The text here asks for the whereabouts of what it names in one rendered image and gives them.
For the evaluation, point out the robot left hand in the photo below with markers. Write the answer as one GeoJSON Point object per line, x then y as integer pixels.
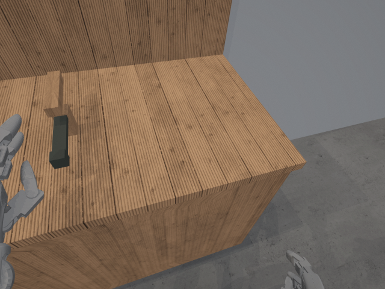
{"type": "Point", "coordinates": [24, 201]}

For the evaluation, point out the tap lever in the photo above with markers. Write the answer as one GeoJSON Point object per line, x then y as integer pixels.
{"type": "Point", "coordinates": [59, 157]}

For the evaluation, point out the robot left forearm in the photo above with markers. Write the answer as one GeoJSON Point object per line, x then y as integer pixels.
{"type": "Point", "coordinates": [7, 274]}

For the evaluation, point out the robot right hand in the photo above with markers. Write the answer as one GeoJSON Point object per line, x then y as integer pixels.
{"type": "Point", "coordinates": [309, 279]}

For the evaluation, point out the counter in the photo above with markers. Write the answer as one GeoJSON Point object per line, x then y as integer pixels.
{"type": "Point", "coordinates": [172, 156]}

